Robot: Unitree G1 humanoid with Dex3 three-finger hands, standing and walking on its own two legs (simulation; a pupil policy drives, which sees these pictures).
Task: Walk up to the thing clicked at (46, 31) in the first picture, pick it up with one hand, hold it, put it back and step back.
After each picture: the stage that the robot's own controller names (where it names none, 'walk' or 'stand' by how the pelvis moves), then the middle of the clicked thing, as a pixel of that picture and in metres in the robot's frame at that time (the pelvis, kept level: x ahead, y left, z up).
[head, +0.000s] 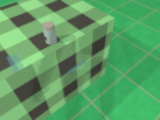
stand; (49, 33) +0.76 +0.21 -0.07
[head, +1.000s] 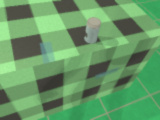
walk; (92, 30) +0.68 -0.02 -0.03
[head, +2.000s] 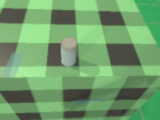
rise first; (68, 52) +0.52 +0.07 -0.03
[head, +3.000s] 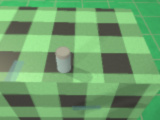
stand; (63, 60) +0.54 +0.11 -0.06
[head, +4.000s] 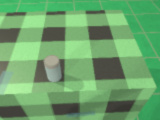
stand; (53, 68) +0.50 +0.15 -0.07
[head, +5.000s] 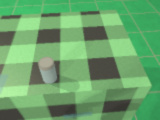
stand; (48, 70) +0.50 +0.17 -0.07
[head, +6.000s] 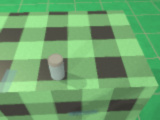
stand; (56, 67) +0.51 +0.14 -0.07
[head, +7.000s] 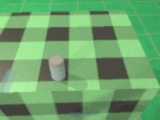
stand; (57, 68) +0.51 +0.14 -0.07
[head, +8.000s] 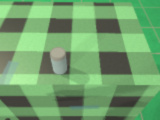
rise first; (59, 61) +0.51 +0.13 -0.07
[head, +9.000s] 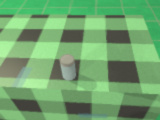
go down; (68, 67) +0.52 +0.13 -0.07
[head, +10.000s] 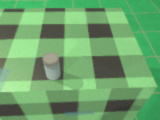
go down; (52, 66) +0.50 +0.13 -0.06
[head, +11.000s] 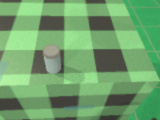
go down; (52, 59) +0.51 +0.12 -0.04
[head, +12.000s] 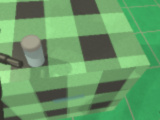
close in; (33, 51) +0.51 +0.15 -0.01
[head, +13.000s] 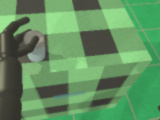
close; (35, 47) +0.51 +0.13 +0.01
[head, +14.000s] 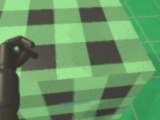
lift; out of the picture +0.26 +0.10 -0.55
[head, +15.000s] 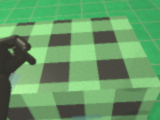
lift; out of the picture +0.37 +0.17 -0.72
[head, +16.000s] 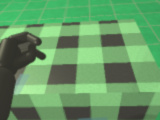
hold; out of the picture +0.37 +0.16 -0.72
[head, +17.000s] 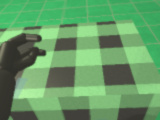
stand; out of the picture +0.36 +0.16 -0.73
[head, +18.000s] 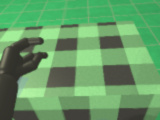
stand; out of the picture +0.36 +0.16 -0.73
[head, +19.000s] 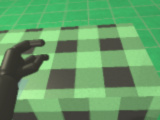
hold; out of the picture +0.36 +0.16 -0.73
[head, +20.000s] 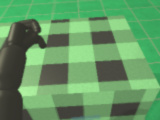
crouch; out of the picture +0.36 +0.17 -0.73
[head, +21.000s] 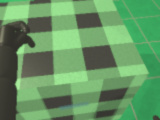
lower; out of the picture +0.36 +0.18 -0.73
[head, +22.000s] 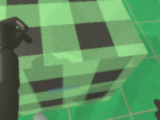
lower; out of the picture +0.37 +0.17 -0.67
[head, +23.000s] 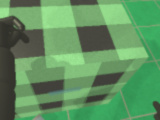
lower; out of the picture +0.36 +0.17 -0.67
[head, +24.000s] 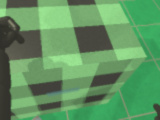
lower; out of the picture +0.36 +0.18 -0.67
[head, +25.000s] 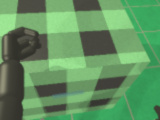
open; out of the picture +0.36 +0.19 -0.68
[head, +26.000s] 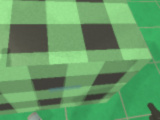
sink last; out of the picture +0.36 +0.18 -0.67
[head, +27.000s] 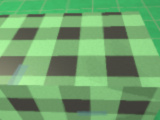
sink last; out of the picture +0.36 +0.20 -0.70
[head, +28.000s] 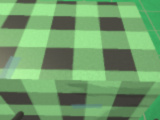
stand; out of the picture +0.35 +0.18 -0.70
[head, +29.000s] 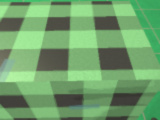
stand; out of the picture +0.34 +0.20 -0.69
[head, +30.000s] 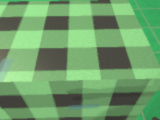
stand; out of the picture +0.34 +0.20 -0.69
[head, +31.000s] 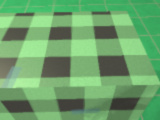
stand; out of the picture +0.35 +0.20 -0.74
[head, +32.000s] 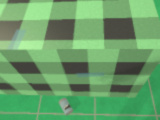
walk; (65, 106) +0.46 +0.22 -0.73
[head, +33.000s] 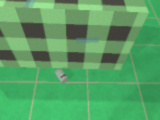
walk; (61, 75) +0.77 +0.15 -0.72
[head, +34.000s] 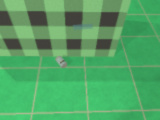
stand; (61, 61) +1.03 +0.21 -0.73
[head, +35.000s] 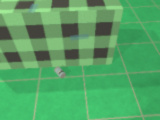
stand; (59, 72) +1.02 +0.24 -0.75
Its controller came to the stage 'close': yes
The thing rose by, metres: 0.01
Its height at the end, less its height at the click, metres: -0.68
